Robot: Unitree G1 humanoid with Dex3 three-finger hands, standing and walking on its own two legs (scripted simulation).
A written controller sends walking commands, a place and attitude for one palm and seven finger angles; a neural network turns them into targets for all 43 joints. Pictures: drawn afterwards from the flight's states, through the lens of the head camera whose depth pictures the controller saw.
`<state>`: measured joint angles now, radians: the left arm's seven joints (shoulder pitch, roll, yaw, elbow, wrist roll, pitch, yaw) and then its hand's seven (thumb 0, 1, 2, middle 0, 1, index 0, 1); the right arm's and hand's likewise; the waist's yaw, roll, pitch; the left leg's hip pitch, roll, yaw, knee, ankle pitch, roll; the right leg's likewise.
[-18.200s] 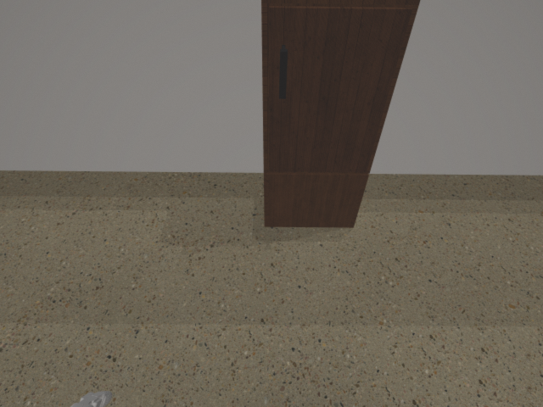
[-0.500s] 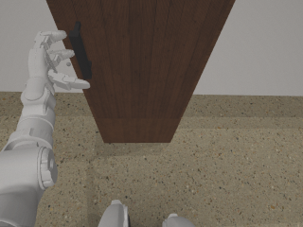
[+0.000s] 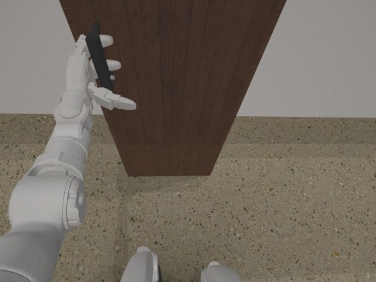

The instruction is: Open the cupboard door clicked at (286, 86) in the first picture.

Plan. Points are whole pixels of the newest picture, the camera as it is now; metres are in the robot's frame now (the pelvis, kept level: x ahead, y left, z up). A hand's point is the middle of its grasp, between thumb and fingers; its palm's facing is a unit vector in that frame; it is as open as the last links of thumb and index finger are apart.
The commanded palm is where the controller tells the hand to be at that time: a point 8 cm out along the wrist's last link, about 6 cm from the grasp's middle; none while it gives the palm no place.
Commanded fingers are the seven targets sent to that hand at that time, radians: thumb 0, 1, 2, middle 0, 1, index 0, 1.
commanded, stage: slide the fingers in behind the handle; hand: left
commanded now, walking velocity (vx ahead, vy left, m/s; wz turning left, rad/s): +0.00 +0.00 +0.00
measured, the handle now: (102, 60) +0.57 +0.17 +0.10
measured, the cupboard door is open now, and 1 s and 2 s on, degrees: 0 0 40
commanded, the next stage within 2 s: close the thumb around the handle in 0.10 s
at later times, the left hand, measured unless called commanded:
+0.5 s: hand (107, 71) +0.53 +0.15 +0.11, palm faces +0.04 -1.00 -0.02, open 11.1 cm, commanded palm +0.50 +0.19 +0.10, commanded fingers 0.00 0.40 0.68 -0.36 -1.30 -0.36 -1.30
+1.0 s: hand (111, 73) +0.52 +0.14 +0.11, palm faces +0.03 -1.00 +0.00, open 5.5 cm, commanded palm +0.50 +0.19 +0.10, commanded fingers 0.00 0.90 0.90 -0.40 -1.35 -0.40 -1.35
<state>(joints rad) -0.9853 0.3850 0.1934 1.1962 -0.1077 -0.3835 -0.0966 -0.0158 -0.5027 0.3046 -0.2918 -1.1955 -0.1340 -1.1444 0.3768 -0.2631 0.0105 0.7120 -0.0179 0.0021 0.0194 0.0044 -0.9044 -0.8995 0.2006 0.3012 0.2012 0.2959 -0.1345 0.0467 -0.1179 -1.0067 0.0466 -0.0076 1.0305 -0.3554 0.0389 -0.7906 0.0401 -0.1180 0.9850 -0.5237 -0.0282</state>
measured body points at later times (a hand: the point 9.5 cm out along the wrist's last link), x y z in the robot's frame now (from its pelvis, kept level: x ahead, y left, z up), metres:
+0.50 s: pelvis +0.00 -0.01 +0.00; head +0.11 +0.00 +0.44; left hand +0.52 +0.21 +0.11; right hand -0.03 -0.27 -0.11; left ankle +0.07 +0.09 -0.67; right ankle -0.03 -0.11 -0.67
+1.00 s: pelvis +0.02 -0.01 +0.01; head +0.11 -0.01 +0.45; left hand +0.51 +0.20 +0.12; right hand +0.02 -0.27 -0.11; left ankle +0.07 +0.09 -0.67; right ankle -0.03 -0.11 -0.67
